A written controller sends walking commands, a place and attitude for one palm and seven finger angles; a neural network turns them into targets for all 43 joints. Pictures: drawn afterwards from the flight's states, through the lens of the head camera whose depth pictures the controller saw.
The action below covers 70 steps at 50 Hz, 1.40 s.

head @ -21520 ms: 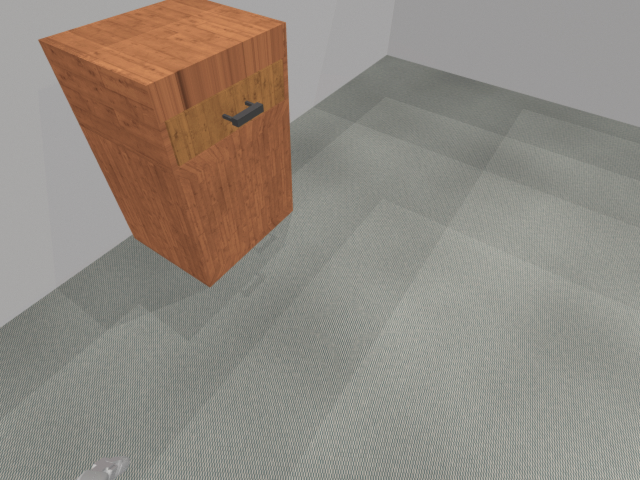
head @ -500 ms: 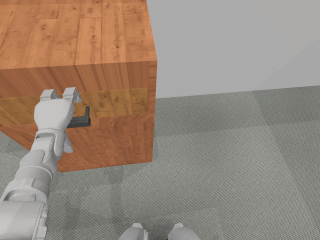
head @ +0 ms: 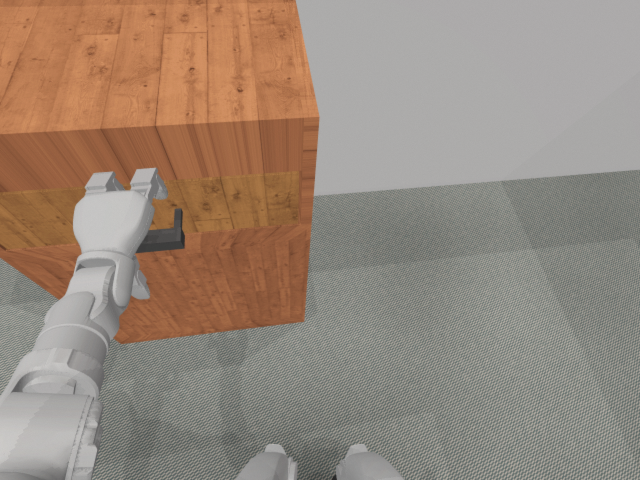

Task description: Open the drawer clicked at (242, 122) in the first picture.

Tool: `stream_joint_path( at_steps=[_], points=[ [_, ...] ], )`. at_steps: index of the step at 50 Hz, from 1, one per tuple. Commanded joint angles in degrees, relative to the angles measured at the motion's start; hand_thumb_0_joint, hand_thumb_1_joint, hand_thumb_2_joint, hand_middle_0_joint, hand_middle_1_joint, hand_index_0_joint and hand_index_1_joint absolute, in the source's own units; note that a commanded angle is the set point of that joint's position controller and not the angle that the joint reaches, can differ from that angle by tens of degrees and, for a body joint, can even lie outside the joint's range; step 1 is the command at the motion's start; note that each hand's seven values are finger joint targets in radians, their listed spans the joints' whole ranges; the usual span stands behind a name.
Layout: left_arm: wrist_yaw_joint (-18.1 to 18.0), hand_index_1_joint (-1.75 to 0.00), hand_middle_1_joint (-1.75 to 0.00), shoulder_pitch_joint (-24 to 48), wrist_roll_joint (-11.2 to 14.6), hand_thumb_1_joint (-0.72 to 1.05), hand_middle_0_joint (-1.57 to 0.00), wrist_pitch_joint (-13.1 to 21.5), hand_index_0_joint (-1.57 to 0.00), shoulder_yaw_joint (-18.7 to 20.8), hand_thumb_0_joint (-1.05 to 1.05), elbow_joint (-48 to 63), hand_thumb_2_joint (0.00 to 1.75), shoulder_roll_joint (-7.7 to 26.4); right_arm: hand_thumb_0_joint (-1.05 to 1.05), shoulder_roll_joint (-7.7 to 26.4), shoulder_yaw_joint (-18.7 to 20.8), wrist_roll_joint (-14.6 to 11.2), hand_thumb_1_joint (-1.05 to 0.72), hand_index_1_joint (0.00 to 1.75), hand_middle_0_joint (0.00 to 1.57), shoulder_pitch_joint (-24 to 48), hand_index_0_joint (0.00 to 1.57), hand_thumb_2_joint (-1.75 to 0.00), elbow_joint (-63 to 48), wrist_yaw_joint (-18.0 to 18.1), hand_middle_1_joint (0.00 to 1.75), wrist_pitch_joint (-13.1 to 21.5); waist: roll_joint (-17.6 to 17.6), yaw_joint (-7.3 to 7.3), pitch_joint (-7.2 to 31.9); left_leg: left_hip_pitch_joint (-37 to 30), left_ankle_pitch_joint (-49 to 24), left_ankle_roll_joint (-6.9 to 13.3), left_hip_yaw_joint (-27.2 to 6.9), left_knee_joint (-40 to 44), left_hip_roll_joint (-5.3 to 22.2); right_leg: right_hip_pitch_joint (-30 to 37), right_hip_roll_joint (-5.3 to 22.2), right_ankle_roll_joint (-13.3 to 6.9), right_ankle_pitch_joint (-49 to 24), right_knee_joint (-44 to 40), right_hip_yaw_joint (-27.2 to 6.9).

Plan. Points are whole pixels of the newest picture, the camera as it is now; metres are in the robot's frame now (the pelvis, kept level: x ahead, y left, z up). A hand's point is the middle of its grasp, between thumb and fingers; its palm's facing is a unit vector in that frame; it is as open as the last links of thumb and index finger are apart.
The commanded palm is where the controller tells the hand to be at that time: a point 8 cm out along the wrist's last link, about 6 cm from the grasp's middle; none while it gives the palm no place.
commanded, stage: move the hooked fingers above the handle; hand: left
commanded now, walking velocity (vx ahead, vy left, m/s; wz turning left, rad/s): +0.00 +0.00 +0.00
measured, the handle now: (144, 229) +0.48 +0.27 -0.07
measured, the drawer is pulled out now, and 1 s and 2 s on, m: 0.00 0.00 0.00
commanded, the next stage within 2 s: none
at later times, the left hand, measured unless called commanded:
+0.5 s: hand (146, 234) +0.44 +0.24 -0.02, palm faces +0.06 -0.09 -0.99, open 13.8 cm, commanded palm +0.41 +0.27 +0.05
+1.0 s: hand (155, 234) +0.43 +0.23 -0.01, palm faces +0.07 -0.11 -0.99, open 13.8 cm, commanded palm +0.41 +0.27 +0.05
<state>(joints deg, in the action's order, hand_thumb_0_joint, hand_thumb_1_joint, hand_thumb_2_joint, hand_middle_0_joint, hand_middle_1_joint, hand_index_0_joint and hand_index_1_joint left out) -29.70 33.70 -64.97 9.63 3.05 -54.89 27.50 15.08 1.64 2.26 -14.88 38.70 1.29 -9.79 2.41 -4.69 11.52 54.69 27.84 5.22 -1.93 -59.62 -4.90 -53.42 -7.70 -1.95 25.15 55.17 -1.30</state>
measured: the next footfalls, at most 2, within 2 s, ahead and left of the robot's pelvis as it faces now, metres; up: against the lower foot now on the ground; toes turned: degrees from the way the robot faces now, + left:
none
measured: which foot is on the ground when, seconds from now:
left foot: down 0.00-1.00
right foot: down 0.00-1.00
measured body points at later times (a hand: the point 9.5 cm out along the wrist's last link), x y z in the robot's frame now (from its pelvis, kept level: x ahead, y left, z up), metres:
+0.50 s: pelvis -0.01 +0.00 +0.00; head +0.10 +0.02 +0.43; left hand +0.43 +0.24 +0.04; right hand +0.06 -0.28 -0.12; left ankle -0.01 +0.06 -0.67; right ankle +0.00 -0.11 -0.67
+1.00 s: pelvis +0.00 +0.00 +0.00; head +0.10 +0.01 +0.43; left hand +0.43 +0.23 +0.04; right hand +0.07 -0.29 -0.12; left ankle -0.01 +0.05 -0.67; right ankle +0.00 -0.11 -0.67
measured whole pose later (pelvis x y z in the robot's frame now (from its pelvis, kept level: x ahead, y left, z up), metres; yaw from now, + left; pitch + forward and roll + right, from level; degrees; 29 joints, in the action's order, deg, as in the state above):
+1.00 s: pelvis +0.00 +0.00 +0.00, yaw +0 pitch +24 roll -4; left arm -29.4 33.3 -65.3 12.3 2.3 -51.8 26.3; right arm 15.4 1.8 2.8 -14.8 38.5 1.7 -9.4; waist 2.4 -4.9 11.7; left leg 55.8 28.2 4.9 -2.0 -60.9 -4.8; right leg -54.6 -7.7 -2.2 25.5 56.5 -0.9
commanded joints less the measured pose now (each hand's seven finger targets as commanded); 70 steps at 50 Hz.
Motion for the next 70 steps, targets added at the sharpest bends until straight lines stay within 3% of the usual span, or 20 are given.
stream_joint_path(
  at_steps=[1,5,9,14,20,24,30,32,34,38,41,44,49,53,56,58,60,64,67,70],
  points=[
    [-5.33,-1.2,-1.2,18.06,0.99,-0.5,-0.3,-7.71,-0.3,9.34,0.0,8.1,0.3,23.34,0.0,9.2,2.69,-0.04,-0.9,0.3,0.2,-4.22,0.2,-0.9,-4.4,-0.52,0.3,0.09,5.83,4.51,27.89,-20.53,-31.53,-5.65,-2.21,7.21,2.99,13.32,2.51,-1.52,-20.96,-3.78,1.18],
    [-1.89,-1.2,-1.2,19.22,3.66,-0.5,-0.3,-10.06,-0.3,6.76,0.0,7.03,0.3,21.63,0.0,9.7,3.11,-1.21,-0.9,0.3,0.2,-5.27,0.2,-0.9,-3.96,0.3,0.3,-0.08,0.91,1.81,28.26,-22.17,-29.91,-4.49,-2.12,9.03,3.35,16.89,2.8,-0.39,-22.18,-6.81,0.84],
    [4.63,-1.2,-1.2,24.9,4.8,-0.5,-0.3,-7.55,-0.3,-5.49,0.0,8.43,0.3,9.06,0.0,9.21,3.85,-2.03,-0.9,0.3,0.2,-7.18,0.2,-0.9,-3.37,1.87,0.3,1.57,0.54,-3.68,21.22,-26.77,-26.12,-3.72,-3.57,10.65,4.54,11.03,3.05,-0.24,-17.32,-10.55,1.3],
    [8.93,-1.2,-1.2,26.0,5.39,-0.5,-0.3,-0.09,-0.3,-9.15,0.0,9.45,0.3,4.46,0.0,8.27,3.81,-1.52,-0.9,0.3,0.2,-8.29,0.2,-0.9,-1.65,2.82,0.3,3.33,3.48,-4.1,14.88,-28.1,-20.55,-4.41,-5.97,10.44,4.96,1.9,3.27,-1.09,-10.19,-10.03,1.86],
    [-0.69,-1.2,-1.2,23.54,1.09,-0.5,-0.3,0.06,-0.3,8.1,0.0,8.94,0.3,22.28,0.0,9.44,2.7,0.33,-0.9,0.3,0.2,-6.71,0.2,-0.9,-2.0,0.62,0.3,1.82,10.24,2.91,20.65,-24.38,-28.34,-6.99,-6.47,7.4,4.51,-0.19,2.46,-2.54,-11.14,-3.3,2.82],
    [-6.24,-1.2,-1.2,19.2,0.71,-0.5,-0.3,-6.5,-0.3,11.18,0.0,7.77,0.3,25.15,0.0,9.11,1.87,0.71,-0.9,0.3,0.2,-3.64,0.2,-0.9,-4.22,-0.51,0.3,0.27,7.36,5.66,26.3,-18.64,-30.59,-6.39,-3.0,6.45,2.91,9.84,2.33,-2.19,-17.35,-2.35,1.69],
    [-2.96,-1.2,-1.2,21.35,3.92,-0.5,-0.3,-11.91,-0.3,8.04,0.0,5.63,0.3,24.66,0.0,9.56,2.34,-1.32,-0.9,0.3,0.2,-4.55,0.2,-0.9,-3.59,0.79,0.3,-0.25,-0.5,2.15,28.03,-18.29,-25.59,-3.64,-1.11,9.68,2.72,19.88,3.14,-0.11,-21.12,-7.62,0.08],
    [0.88,-1.2,-1.2,22.4,4.83,-0.5,-0.3,-11.29,-0.3,4.0,0.0,5.92,0.3,20.95,0.0,9.74,2.88,-2.06,-0.9,0.3,0.2,-5.57,0.2,-0.9,-3.45,1.72,0.3,0.53,-1.03,-0.16,26.26,-20.82,-24.69,-2.88,-1.21,10.6,3.2,19.18,3.29,0.16,-21.06,-9.63,-0.13],
    [5.24,-1.2,-1.2,26.06,5.76,-0.5,-0.3,-8.7,-0.3,-6.06,0.0,8.43,0.3,9.15,0.0,8.94,3.61,-2.39,-0.9,0.3,0.2,-7.11,0.2,-0.9,-3.41,2.43,0.3,1.78,0.42,-4.12,23.43,-26.73,-25.27,-2.87,-2.23,10.82,4.1,14.04,3.32,0.08,-19.21,-11.53,0.52],
    [11.7,-1.2,-1.2,22.61,6.86,-0.5,-0.3,-1.71,-0.3,-12.34,0.0,8.0,0.3,1.34,0.0,7.96,3.44,-2.0,-0.9,0.3,0.2,-7.71,0.2,-0.9,-1.9,3.39,0.3,3.36,-0.37,-5.09,13.69,-26.67,-20.78,-2.93,-3.91,10.48,4.54,6.12,3.32,-0.32,-12.55,-12.43,0.86],
    [10.72,-1.2,-1.2,23.44,5.11,-0.5,-0.3,2.98,-0.3,-8.26,0.0,10.51,0.3,5.23,0.0,7.74,3.61,-1.46,-0.9,0.3,0.2,-8.11,0.2,-0.9,-1.42,2.89,0.3,3.35,5.37,-2.56,13.99,-27.9,-21.96,-4.89,-5.91,9.71,4.84,0.82,3.18,-1.61,-10.48,-9.29,1.56],
    [3.99,-1.2,-1.2,22.42,2.18,-0.5,-0.3,4.19,-0.3,4.21,0.0,12.84,0.3,17.64,0.0,8.67,3.29,-0.17,-0.9,0.3,0.2,-7.19,0.2,-0.9,-1.8,1.58,0.3,2.4,11.38,2.47,19.7,-26.95,-28.91,-6.67,-6.3,7.53,4.48,-0.13,2.59,-2.67,-11.83,-4.82,2.16],
    [-8.03,-1.2,-1.2,18.74,0.34,-0.5,-0.3,-4.2,-0.3,13.05,0.0,11.86,0.3,25.9,0.0,8.46,1.82,1.12,-0.9,0.3,0.2,-2.24,0.2,-0.9,-4.44,-0.19,0.3,0.36,7.25,6.56,25.95,-17.0,-31.25,-6.28,-2.74,5.11,2.46,9.33,2.4,-2.4,-18.05,-0.91,1.34],
    [-8.78,-1.2,-1.2,18.63,1.79,-0.5,-0.3,-11.44,-0.3,10.96,0.0,9.92,0.3,25.84,0.0,8.39,1.86,-0.51,-0.9,0.3,0.2,-2.47,0.2,-0.9,-4.63,-0.18,0.3,-0.66,3.07,5.77,30.56,-17.75,-29.94,-5.23,-0.74,8.35,2.14,19.89,2.86,-1.11,-23.43,-4.62,0.22],
    [-4.06,-1.2,-1.2,20.27,4.52,-0.5,-0.3,-13.52,-0.3,10.46,0.0,9.16,0.3,27.55,0.0,8.8,2.11,-1.5,-0.9,0.3,0.2,-3.0,0.2,-0.9,-3.96,1.44,0.3,-0.31,-1.67,3.41,32.91,-17.53,-27.72,-3.25,0.0,9.69,2.18,26.85,3.62,0.41,-27.16,-7.5,-1.44],
    [1.19,-1.2,-1.2,19.15,5.6,-0.5,-0.3,-13.29,-0.3,4.36,0.0,6.98,0.3,20.69,0.0,9.0,2.86,-2.31,-0.9,0.3,0.2,-4.63,0.2,-0.9,-3.46,2.26,0.3,0.42,-3.11,0.51,29.15,-19.37,-25.87,-2.33,0.22,10.87,2.58,26.15,3.81,0.8,-26.96,-10.35,-1.54],
    [6.64,-1.2,-1.2,19.78,6.22,-0.5,-0.3,-11.14,-0.3,-6.26,0.0,6.64,0.3,8.52,0.0,8.64,3.53,-2.86,-0.9,0.3,0.2,-6.47,0.2,-0.9,-3.08,2.95,0.3,1.65,-2.93,-3.36,22.31,-24.55,-25.73,-2.05,-0.7,11.64,3.6,19.51,3.5,0.62,-23.94,-12.85,-0.63],
    [14.37,-1.2,-1.2,20.26,8.5,-0.5,-0.3,-3.42,-0.3,-16.45,0.0,8.48,0.3,-3.99,0.0,7.12,3.13,-2.74,-0.9,0.3,0.2,-6.41,0.2,-0.9,-2.13,3.71,0.3,3.64,-2.84,-5.9,11.27,-24.76,-21.27,-1.79,-2.49,11.45,3.89,10.48,4.09,0.09,-16.56,-14.24,-0.3],
    [13.96,-1.2,-1.2,21.65,6.58,-0.5,-0.3,2.53,-0.3,-8.27,0.0,11.24,0.3,5.83,0.0,7.7,3.15,-1.82,-0.9,0.3,0.2,-7.14,0.2,-0.9,-1.59,3.44,0.3,3.56,2.83,-2.91,10.91,-23.91,-20.02,-3.03,-3.85,9.89,3.8,5.3,3.71,-1.33,-12.26,-11.22,0.0],
    [6.68,-1.2,-1.2,24.51,1.84,-0.5,-0.3,6.62,-0.3,4.31,0.0,16.66,0.3,19.21,0.0,8.02,3.11,-0.71,-0.9,0.3,0.2,-6.53,0.2,-0.9,-2.15,2.6,0.3,2.94,10.49,1.76,19.01,-23.63,-25.14,-5.1,-4.5,6.96,3.59,2.78,3.02,-2.57,-13.06,-5.51,0.4]
  ],
)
